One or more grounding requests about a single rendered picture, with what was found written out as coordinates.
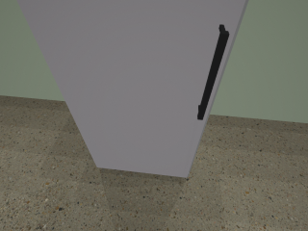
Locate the fridge door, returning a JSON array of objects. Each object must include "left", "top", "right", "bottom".
[{"left": 16, "top": 0, "right": 245, "bottom": 178}]

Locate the handle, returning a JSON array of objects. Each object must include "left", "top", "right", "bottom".
[{"left": 197, "top": 24, "right": 229, "bottom": 120}]

